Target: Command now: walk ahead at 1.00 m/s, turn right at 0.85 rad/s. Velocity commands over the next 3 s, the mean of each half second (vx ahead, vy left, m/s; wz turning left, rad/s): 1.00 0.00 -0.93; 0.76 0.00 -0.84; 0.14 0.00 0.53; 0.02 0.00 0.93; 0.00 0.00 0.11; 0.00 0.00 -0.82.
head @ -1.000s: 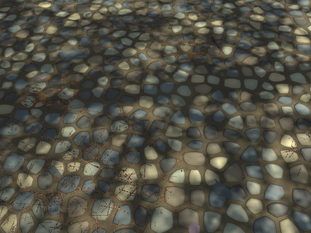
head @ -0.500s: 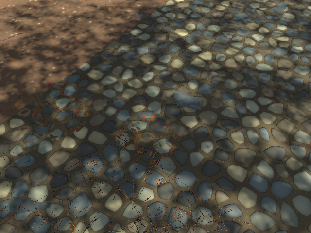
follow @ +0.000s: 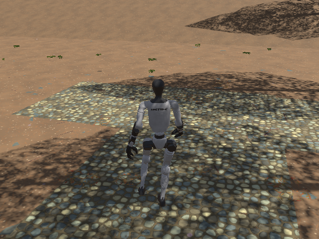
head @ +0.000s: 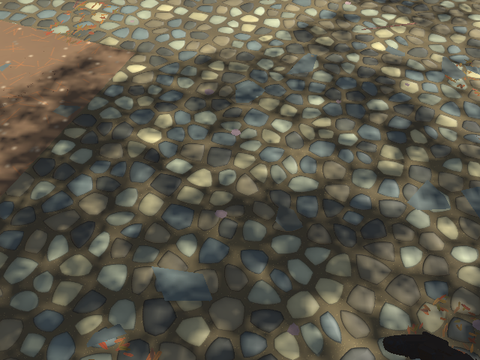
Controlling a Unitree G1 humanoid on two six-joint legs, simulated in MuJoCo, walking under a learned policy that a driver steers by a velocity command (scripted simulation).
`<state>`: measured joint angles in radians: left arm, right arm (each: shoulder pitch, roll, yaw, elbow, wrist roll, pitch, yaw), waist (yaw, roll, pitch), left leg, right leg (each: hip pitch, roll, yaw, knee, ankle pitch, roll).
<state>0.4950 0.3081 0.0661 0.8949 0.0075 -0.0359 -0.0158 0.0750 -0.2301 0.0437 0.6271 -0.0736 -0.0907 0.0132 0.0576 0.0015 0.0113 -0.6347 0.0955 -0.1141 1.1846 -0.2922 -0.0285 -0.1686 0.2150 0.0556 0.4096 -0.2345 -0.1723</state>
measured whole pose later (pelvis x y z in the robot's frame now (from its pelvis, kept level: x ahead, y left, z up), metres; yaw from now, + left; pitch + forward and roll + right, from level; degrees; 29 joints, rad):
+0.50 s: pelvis +0.46 +0.02 +0.00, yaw -26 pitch +2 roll +3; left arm 0.04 0.37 0.05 0.60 0.03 0.01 -0.08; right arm 0.48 -0.35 -0.06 0.86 -0.03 -0.10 0.00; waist -0.07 -0.06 0.00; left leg 0.02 0.01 0.21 0.30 -0.35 -0.03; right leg -0.79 -0.06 -0.03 1.14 -0.12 -0.09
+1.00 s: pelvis +0.83 -0.20 -0.01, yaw -53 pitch +1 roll -2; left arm 0.38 0.33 0.06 0.81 0.00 -0.05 -0.01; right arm 0.07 -0.27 0.01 0.61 -0.03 -0.06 0.00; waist 0.08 0.02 0.09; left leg -0.64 0.07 -0.03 0.62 0.07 0.00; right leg -0.02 0.19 0.13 0.40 -0.37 -0.14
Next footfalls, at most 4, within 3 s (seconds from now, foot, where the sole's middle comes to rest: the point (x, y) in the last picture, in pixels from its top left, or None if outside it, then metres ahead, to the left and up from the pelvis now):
0.22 left None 0.44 0.17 -0.77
0.68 right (317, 286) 0.74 -0.17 -0.77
1.04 left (356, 200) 1.09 -0.33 -0.77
1.62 right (389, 230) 0.96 -0.43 -0.77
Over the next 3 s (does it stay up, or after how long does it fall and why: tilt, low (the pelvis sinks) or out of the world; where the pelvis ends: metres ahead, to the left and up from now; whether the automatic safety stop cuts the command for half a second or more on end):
stays up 0.98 -0.30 0.01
